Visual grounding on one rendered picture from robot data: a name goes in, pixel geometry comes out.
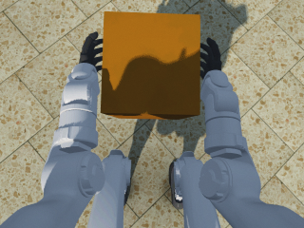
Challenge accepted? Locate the left robot hand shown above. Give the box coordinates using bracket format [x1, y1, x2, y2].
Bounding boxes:
[79, 31, 104, 72]

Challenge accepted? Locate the robot right forearm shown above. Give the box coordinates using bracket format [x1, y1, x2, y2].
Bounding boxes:
[199, 69, 257, 170]

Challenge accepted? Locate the robot right upper arm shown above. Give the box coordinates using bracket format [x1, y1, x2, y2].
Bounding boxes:
[199, 157, 304, 228]

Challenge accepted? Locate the robot left thigh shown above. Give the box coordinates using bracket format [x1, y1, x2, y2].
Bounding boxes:
[87, 155, 131, 228]

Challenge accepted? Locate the robot left forearm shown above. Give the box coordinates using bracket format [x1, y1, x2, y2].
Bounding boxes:
[41, 63, 100, 189]

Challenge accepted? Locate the robot left upper arm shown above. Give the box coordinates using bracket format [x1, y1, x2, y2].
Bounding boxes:
[0, 151, 105, 228]

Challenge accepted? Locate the carton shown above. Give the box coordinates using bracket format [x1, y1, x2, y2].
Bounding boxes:
[101, 11, 200, 120]

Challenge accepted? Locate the right robot hand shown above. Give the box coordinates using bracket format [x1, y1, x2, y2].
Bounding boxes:
[199, 37, 222, 80]

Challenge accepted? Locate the right robot shin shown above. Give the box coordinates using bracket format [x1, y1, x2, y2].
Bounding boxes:
[175, 151, 203, 200]

